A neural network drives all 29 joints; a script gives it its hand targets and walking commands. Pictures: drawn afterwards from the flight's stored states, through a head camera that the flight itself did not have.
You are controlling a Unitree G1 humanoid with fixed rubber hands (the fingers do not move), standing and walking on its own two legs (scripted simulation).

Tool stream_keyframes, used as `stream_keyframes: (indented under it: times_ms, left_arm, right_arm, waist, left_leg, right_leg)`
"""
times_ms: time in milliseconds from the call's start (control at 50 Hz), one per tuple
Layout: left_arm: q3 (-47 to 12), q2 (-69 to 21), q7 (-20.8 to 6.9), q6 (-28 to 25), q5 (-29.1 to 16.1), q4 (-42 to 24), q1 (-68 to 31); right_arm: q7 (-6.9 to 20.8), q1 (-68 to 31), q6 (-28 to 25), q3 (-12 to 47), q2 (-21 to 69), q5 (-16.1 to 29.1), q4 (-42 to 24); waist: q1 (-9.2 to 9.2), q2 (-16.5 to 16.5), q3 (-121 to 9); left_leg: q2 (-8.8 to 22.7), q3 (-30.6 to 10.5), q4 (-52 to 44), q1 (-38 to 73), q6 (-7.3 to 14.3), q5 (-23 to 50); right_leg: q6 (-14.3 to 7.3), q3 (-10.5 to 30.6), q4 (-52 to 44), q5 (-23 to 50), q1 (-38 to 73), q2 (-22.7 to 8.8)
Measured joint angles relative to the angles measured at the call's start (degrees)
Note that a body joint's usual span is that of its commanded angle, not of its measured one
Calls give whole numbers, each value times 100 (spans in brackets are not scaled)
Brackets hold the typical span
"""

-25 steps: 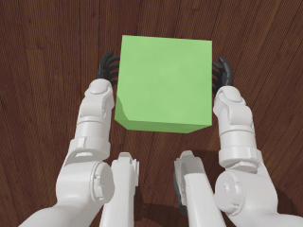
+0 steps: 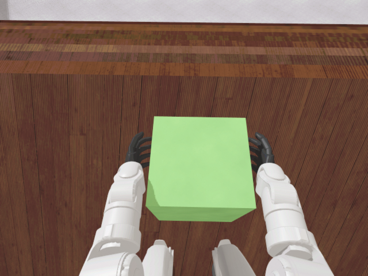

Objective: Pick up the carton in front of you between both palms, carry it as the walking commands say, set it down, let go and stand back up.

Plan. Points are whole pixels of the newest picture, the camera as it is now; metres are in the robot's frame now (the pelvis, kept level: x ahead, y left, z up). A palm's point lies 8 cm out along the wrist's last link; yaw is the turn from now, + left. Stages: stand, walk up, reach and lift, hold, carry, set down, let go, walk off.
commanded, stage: reach and lift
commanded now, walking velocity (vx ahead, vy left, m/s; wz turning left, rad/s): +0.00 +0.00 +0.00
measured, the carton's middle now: (197, 175) +0.37 -0.01 -0.10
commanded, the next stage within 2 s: hold in 1.50 s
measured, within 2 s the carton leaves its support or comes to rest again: neither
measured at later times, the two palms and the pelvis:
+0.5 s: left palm (109, 158) +0.32 +0.14 +0.11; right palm (289, 150) +0.33 -0.15 +0.11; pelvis +0.03 -0.01 +0.09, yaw +1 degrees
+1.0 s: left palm (106, 155) +0.32 +0.14 +0.13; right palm (292, 148) +0.33 -0.15 +0.13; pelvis +0.02 -0.01 +0.10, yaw +0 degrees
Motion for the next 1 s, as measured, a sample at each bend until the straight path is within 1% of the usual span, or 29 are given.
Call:
stream_keyframes:
  times_ms: [120, 240, 420, 520, 660, 820, 1000]
  left_arm:
    - [-115, -81, -1, 74, -39, -241, 543]
    - [-243, -153, -3, 280, -67, -510, 1040]
    - [-441, -242, -61, 885, -32, -1142, 1625]
    - [-456, -274, -125, 1258, 146, -1336, 1666]
    - [-182, -348, -256, 1476, 471, -1148, 1364]
    - [-141, -368, -283, 1471, 496, -1268, 1226]
    - [-213, -375, -285, 1537, 498, -1429, 1290]
  right_arm:
    - [7, 449, 79, 207, 63, -24, -141]
    - [25, 889, 301, 397, 126, -89, -368]
    - [56, 1429, 907, 672, 216, -170, -953]
    - [122, 1426, 1267, 737, 218, -321, -1079]
    - [240, 1113, 1462, 462, 302, -650, -859]
    - [249, 1015, 1454, 428, 325, -669, -1015]
    - [272, 1067, 1513, 494, 318, -668, -1158]
  waist:
    - [29, -10, 173]
    - [65, -8, 338]
    - [134, 11, 616]
    - [153, 9, 801]
    - [160, -7, 1092]
    - [165, 3, 1319]
    - [172, -11, 1314]
  left_leg:
    - [22, -21, -840, 1171, -2, 193]
    - [46, -50, -1743, 2418, -4, 431]
    - [99, -94, -3020, 4219, -12, 831]
    - [123, -108, -3516, 4968, -15, 1024]
    - [132, -109, -3665, 5307, -18, 1132]
    - [133, -91, -3661, 5288, -12, 1180]
    - [129, -67, -3891, 5469, -1, 1242]
  right_leg:
    - [-43, 2, -827, 193, 1160, -32]
    - [-80, -5, -1719, 428, 2402, -66]
    - [-120, -20, -3011, 837, 4210, -99]
    - [-136, -25, -3517, 1036, 4963, -108]
    - [-144, -22, -3656, 1141, 5296, -107]
    - [-130, 0, -3656, 1197, 5273, -105]
    - [-121, 30, -3877, 1260, 5442, -125]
